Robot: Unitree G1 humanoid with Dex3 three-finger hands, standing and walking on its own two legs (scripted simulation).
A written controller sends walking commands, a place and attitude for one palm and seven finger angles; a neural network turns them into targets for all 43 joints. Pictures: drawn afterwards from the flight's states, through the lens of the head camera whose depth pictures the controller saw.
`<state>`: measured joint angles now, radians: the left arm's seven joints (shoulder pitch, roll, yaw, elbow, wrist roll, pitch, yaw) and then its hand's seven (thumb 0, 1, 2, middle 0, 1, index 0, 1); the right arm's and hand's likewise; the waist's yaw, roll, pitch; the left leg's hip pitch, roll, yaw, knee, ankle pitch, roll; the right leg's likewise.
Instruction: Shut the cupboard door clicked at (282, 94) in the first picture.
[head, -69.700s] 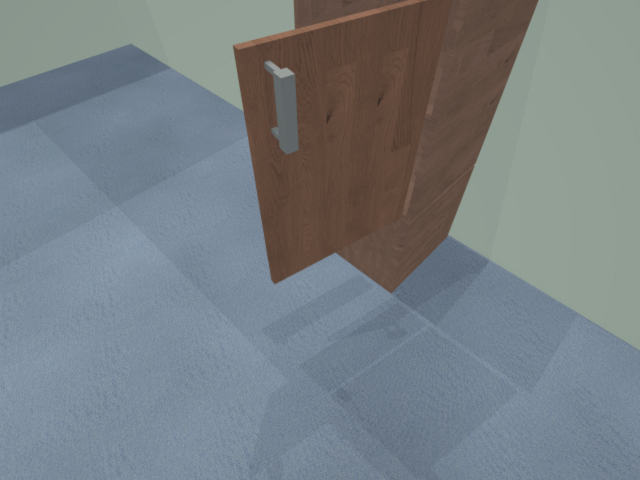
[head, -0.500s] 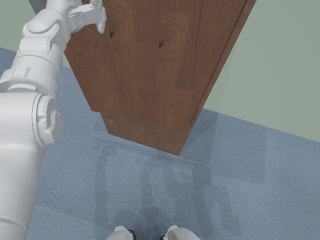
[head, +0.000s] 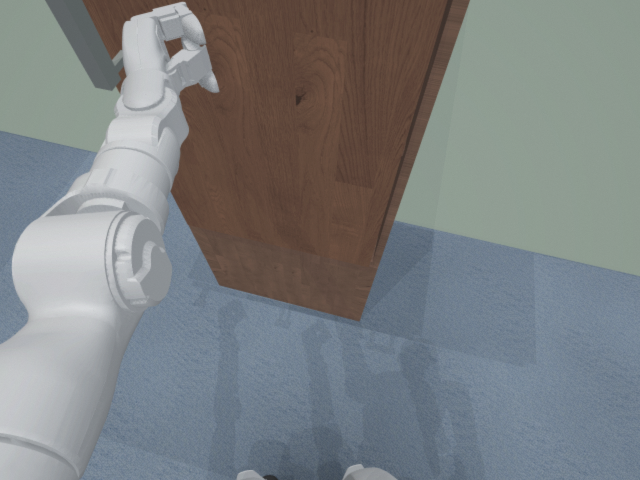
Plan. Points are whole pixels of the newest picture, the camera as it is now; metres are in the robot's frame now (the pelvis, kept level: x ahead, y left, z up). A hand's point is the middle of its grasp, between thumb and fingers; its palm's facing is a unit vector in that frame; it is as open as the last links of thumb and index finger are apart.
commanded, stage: pull the fist back off the door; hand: left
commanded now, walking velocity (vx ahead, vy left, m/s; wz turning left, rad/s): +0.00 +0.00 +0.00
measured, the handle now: (92, 24) +0.64 +0.16 +0.18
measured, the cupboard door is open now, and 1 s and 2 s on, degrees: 0 0 0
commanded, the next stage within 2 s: draw the hand back to the body in 0.42 s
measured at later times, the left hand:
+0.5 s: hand (206, 91) +0.49 +0.03 +0.19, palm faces +0.01 -1.00 -0.05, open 3.1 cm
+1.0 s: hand (102, 193) +0.38 +0.13 +0.19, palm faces +0.01 -1.00 -0.01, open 3.1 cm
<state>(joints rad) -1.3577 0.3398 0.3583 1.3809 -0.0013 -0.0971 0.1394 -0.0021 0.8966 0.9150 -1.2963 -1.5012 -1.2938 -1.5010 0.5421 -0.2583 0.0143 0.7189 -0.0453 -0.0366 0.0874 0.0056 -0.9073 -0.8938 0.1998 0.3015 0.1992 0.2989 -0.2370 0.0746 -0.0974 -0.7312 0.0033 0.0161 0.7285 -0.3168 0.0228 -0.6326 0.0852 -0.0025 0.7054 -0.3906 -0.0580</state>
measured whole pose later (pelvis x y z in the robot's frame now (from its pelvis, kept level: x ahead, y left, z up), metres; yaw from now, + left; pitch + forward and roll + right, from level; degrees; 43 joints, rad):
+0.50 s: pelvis +0.00 -0.01 +0.01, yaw +2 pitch +9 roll +0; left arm -1.04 0.12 0.14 1.04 -0.06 -0.12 0.15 0.01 0.90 0.90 -1.30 -1.50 -1.30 -1.50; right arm 0.30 -0.27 -0.02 0.68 0.02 -0.06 0.05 0.01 -0.91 -0.89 0.19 0.30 0.19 0.30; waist -0.10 0.05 -0.08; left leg -0.51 -0.02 -0.01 0.65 -0.30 0.01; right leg -0.42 0.07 -0.02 0.65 -0.39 -0.07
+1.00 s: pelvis +0.00 +0.00 +0.02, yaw +0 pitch +2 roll +0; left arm -0.45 0.18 0.12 0.38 -0.18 0.00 -0.03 0.02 0.90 0.90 -1.30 -1.50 -1.29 -1.50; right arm 0.31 -0.28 0.00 0.66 0.07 -0.03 -0.03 0.02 -0.91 -0.89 0.20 0.30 0.19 0.30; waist -0.03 0.05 -0.06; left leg -0.33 -0.01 0.02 0.58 -0.28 0.03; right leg -0.23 0.07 0.01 0.55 -0.35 -0.06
